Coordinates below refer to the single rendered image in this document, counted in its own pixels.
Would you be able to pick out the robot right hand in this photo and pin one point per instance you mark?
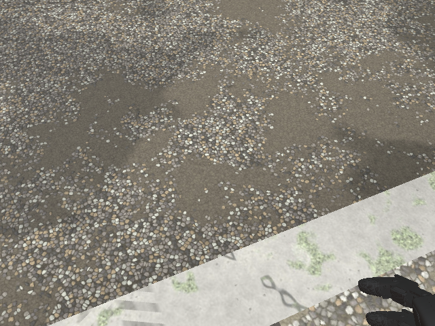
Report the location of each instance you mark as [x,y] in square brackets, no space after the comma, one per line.
[405,292]

